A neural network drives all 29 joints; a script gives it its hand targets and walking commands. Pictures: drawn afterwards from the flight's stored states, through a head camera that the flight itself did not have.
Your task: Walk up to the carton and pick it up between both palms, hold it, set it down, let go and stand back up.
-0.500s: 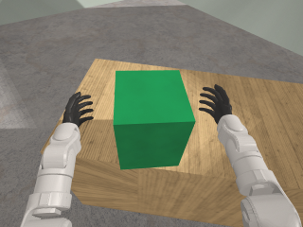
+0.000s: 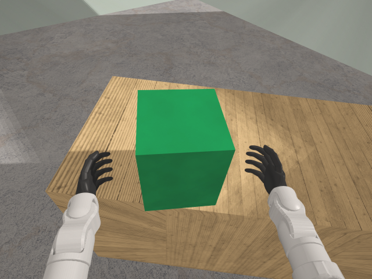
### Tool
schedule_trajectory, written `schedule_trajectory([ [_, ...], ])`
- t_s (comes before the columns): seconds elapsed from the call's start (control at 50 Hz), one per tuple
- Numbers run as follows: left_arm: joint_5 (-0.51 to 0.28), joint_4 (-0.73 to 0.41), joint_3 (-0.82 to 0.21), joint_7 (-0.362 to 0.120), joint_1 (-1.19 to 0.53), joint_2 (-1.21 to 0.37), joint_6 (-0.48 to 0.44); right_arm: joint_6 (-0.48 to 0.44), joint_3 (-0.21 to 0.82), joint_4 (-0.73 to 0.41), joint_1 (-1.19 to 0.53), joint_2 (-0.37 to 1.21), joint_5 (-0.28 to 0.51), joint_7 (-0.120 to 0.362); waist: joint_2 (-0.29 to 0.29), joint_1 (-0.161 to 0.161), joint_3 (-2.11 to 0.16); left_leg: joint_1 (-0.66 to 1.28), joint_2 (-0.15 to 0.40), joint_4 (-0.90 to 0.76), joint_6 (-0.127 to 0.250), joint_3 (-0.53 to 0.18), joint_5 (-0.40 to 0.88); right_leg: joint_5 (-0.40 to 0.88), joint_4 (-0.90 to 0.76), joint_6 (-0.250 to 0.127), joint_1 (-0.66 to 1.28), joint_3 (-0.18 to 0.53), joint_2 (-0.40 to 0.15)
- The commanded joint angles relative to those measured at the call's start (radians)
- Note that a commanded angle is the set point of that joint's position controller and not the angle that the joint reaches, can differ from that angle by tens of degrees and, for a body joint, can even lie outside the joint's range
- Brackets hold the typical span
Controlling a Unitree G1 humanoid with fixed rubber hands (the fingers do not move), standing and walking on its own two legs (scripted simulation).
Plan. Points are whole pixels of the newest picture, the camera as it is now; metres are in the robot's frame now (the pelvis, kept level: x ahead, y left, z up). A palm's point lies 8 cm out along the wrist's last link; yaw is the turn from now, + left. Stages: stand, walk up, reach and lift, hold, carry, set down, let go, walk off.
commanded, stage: set down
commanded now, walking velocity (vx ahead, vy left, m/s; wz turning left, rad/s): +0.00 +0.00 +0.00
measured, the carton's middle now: (179, 151) +0.44 +0.06 +0.00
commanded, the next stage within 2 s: let go in 1.98 s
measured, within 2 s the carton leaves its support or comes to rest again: neither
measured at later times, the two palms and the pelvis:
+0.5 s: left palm (89, 224) +0.23 +0.22 -0.01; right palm (278, 228) +0.25 -0.18 +0.00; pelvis +0.01 +0.01 +0.00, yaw -1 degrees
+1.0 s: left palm (88, 239) +0.21 +0.23 -0.05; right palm (279, 253) +0.22 -0.19 -0.04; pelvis +0.02 +0.01 +0.00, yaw -1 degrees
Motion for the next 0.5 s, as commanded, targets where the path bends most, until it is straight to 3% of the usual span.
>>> schedule_trajectory([
  [0.0,-0.001,-0.189,-0.007,0.008,-0.208,0.069,-0.106,-0.085,-0.041,-0.186,-0.191,-0.116,-0.01,0.011,0.035,-0.007,-0.28,0.128,-0.09,0.004,0.023,0.029,0.246,0.068,-0.049,0.025,0.066,0.049,0.026],
  [0.22,0.022,-0.102,-0.022,0.011,-0.009,0.025,-0.23,-0.195,-0.017,-0.166,0.022,-0.101,-0.028,0.04,-0.001,0.003,-0.196,0.139,-0.084,-0.01,0.026,0.031,0.254,0.055,-0.062,0.008,0.058,0.057,0.026],
  [0.48,0.025,-0.007,-0.071,0.049,0.111,0.025,-0.447,-0.355,-0.007,-0.069,0.193,-0.083,-0.035,0.083,0.031,-0.004,-0.141,0.115,-0.074,0.004,0.018,0.032,0.174,-0.028,-0.047,-0.014,0.02,0.07,0.011],
])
